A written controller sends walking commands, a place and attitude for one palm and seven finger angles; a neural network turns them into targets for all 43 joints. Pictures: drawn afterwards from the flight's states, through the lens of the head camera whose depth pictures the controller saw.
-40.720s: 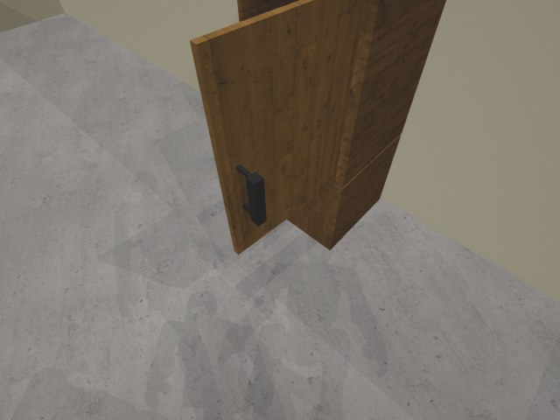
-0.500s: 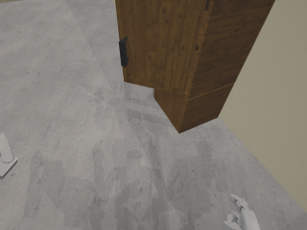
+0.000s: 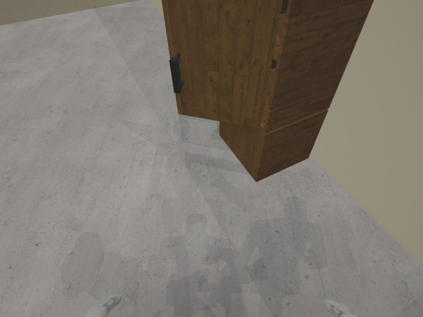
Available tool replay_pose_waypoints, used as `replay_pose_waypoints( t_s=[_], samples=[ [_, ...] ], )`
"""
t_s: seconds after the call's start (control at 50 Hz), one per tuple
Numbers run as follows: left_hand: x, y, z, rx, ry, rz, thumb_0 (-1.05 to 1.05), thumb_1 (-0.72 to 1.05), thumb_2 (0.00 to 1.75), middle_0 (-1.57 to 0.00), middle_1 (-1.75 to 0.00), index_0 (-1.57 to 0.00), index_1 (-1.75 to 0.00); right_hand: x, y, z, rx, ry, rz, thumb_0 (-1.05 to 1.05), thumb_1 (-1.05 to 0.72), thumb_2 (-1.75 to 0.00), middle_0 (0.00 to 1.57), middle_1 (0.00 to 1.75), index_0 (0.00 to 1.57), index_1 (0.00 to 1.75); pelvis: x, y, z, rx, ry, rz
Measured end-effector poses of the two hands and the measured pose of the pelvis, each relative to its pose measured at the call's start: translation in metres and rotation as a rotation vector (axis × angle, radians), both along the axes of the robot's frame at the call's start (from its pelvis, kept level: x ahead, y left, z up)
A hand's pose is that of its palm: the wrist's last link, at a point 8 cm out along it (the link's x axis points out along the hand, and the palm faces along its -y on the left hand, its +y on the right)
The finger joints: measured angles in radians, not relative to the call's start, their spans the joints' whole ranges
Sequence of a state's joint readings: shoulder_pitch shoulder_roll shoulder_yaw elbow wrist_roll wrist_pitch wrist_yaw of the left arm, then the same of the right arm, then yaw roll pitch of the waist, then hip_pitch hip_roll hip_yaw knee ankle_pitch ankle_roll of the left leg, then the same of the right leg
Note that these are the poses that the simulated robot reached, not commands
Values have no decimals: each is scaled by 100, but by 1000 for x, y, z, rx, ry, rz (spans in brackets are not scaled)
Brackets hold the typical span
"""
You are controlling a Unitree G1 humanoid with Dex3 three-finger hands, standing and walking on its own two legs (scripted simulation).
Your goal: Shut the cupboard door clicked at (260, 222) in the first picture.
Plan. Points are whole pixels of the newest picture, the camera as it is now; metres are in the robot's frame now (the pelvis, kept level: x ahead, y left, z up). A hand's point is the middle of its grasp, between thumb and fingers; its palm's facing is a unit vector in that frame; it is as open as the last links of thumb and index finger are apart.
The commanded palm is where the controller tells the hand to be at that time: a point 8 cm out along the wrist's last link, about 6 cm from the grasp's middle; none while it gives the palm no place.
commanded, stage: let the arm hang, fingers relaxed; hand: left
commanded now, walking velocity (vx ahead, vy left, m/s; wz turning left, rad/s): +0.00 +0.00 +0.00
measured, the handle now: (178, 73) +1.01 +0.18 -0.09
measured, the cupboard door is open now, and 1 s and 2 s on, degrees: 47 47 47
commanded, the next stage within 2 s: look to check the result in 0.86 s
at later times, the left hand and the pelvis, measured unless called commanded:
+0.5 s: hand out of the picture -0.03 +0.20 -0.16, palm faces +0.02 -0.97 -0.24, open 7.3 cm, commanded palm none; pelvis -0.01 +0.00 +0.01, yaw -1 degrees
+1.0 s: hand out of the picture +0.04 +0.20 -0.16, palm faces +0.00 -0.97 -0.24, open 7.3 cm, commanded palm none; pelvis +0.01 +0.00 +0.01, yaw -1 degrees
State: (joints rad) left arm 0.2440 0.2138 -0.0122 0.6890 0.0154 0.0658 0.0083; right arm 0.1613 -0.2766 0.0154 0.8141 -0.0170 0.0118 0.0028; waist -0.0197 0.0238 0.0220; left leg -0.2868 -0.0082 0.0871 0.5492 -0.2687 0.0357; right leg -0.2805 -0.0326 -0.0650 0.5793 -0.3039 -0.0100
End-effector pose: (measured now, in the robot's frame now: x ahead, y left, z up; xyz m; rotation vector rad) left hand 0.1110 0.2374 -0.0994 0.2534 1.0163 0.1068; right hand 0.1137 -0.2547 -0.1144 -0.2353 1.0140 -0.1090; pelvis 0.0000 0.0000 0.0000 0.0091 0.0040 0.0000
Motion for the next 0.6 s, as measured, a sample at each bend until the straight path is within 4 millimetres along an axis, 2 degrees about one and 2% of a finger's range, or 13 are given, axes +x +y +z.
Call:
replay_pose_waypoints(
  t_s=[0.04, 0.1, 0.2, 0.3, 0.36, 0.42, 0.6],
  samples=[
    [-38, -23, -25, -77, 139, 15, 1, 91, 89, -20, -30, -20, -30, -25, 0, -1, -12, 79, -17, 0, -90, -90, 20, 30, 20, 30, -3, -2, 2, -2, -7, -1],
    [-73, -18, -36, -78, 211, 120, -2, 100, 89, -21, -30, -21, -30, -65, 3, -4, -21, 216, -34, 0, -90, -90, 20, 30, 20, 30, -6, -6, 5, -10, -9, 10],
    [-125, -5, -38, -57, 359, 152, -2, 99, 89, -21, -30, -21, -30, -118, 11, -10, -4, 380, -85, 0, -90, -90, 20, 30, 20, 30, -8, -6, 9, -21, -9, 13],
    [-156, 4, -31, -28, 457, 170, 0, 95, 89, -21, -30, -20, -30, -147, 21, -15, 26, 446, -129, 0, -90, -90, 20, 30, 20, 30, -8, -2, 11, -21, -14, 4],
    [-162, 7, -28, -16, 475, 173, 0, 94, 89, -21, -30, -20, -30, -153, 26, -18, 40, 455, -142, 0, -90, -90, 20, 30, 20, 30, -7, 0, 11, -19, -17, -2],
    [-157, 8, -27, -11, 467, 169, 0, 93, 89, -20, -30, -20, -30, -152, 29, -20, 50, 445, -149, 0, -90, -90, 20, 30, 20, 30, -7, 2, 12, -17, -21, -7],
    [-115, 0, -30, -34, 357, 130, 1, 91, 89, -20, -30, -20, -30, -126, 32, -21, 55, 362, -146, 0, -90, -90, 20, 30, 20, 30, -4, 5, 12, -12, -27, -14]
  ],
)
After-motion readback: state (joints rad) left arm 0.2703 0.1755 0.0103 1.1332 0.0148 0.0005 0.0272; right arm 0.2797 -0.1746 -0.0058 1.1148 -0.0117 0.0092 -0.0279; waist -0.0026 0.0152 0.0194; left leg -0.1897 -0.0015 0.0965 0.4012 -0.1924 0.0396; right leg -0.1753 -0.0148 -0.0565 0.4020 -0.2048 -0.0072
